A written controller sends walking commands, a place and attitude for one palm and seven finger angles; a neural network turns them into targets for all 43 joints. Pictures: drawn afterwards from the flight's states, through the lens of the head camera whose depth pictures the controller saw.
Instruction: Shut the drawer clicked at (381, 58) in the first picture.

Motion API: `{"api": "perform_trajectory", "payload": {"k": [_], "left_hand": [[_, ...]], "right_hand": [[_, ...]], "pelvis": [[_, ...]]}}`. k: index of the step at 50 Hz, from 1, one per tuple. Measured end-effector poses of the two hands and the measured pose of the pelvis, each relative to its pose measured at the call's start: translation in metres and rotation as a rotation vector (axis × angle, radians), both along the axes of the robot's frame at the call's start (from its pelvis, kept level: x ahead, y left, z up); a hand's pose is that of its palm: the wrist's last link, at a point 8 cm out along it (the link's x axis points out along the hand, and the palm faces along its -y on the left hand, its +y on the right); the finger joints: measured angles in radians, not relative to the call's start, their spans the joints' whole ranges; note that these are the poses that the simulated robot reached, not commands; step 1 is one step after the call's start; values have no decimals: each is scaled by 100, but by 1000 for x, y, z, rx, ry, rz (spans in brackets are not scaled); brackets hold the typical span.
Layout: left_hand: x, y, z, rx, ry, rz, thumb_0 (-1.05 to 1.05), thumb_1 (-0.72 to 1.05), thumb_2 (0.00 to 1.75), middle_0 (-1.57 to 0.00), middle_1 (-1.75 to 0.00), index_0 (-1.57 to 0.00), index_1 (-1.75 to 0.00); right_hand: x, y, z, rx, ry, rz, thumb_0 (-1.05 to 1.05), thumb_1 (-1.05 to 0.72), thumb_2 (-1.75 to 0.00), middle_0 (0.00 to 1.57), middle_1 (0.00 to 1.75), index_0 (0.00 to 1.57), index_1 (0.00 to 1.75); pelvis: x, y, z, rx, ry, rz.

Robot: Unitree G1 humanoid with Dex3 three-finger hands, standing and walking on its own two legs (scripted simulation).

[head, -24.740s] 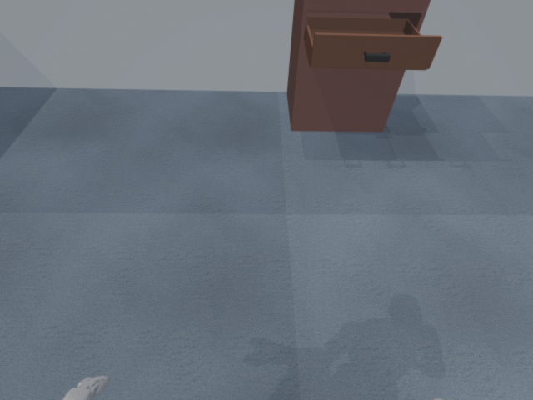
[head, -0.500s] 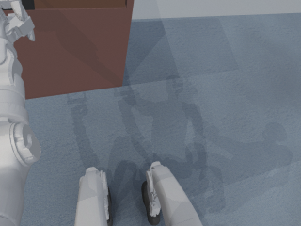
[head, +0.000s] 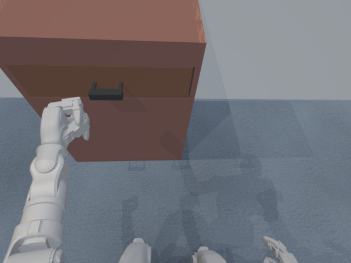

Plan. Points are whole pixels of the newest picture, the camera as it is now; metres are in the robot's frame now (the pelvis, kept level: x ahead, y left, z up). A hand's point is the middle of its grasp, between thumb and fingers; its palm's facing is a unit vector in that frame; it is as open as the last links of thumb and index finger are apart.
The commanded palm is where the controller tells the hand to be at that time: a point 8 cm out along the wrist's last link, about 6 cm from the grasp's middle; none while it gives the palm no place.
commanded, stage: draw the hand back to the body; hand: left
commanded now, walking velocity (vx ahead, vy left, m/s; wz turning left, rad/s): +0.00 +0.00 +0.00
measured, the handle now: (107, 89) +0.62 +0.22 -0.07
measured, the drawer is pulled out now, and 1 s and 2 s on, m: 0.00 0.00 0.00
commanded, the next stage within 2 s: step back with the hand held close in 0.94 s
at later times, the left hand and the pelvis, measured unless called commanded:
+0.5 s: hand (27, 159) +0.27 +0.22 +0.17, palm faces +0.29 -0.91 -0.31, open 3.3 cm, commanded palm +0.22 +0.27 +0.19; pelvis +0.02 +0.00 +0.07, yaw +0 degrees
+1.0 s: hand out of the picture +0.19 +0.23 +0.23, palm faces +0.43 -0.83 -0.37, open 3.3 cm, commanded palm +0.14 +0.27 +0.26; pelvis +0.01 -0.01 +0.08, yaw +1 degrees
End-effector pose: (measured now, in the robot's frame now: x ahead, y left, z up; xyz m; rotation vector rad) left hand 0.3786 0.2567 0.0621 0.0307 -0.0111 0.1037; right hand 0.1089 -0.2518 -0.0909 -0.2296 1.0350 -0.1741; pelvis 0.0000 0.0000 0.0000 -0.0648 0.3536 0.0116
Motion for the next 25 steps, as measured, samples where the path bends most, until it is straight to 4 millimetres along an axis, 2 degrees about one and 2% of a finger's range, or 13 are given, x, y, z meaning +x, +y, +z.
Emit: {"api": "perform_trajectory", "payload": {"k": [5,11,14,18,21,25], "left_hand": [[-32,-10,16,34,25,-65,2,90,90,-140,-160,-140,-160],[-78,-8,35,176,161,37,2,90,90,-140,-160,-140,-160],[-94,4,53,217,166,114,2,90,90,-140,-160,-140,-160],[-111,16,87,257,112,193,2,90,90,-140,-160,-140,-160],[-125,16,110,274,65,208,2,90,90,-140,-160,-140,-160],[-147,10,127,282,36,197,2,90,90,-140,-160,-140,-160]], "right_hand": [[29,-1,27,-6,-119,11,0,-91,-90,20,30,20,30],[47,13,52,19,-184,-6,1,-91,-90,20,30,20,30],[53,23,59,33,-206,8,1,-91,-90,20,30,20,30],[62,34,67,57,-238,40,1,-90,-90,20,30,20,30],[69,40,72,77,-268,62,1,-90,-90,20,30,20,30],[78,43,80,92,-307,83,1,-90,-90,20,30,20,30]], "pelvis": [[3,2,15,9,-77,2],[7,4,39,35,-177,-11],[8,3,47,43,-219,-9],[9,3,57,48,-269,-2],[12,3,63,51,-302,-1],[15,2,69,56,-339,-4]]}}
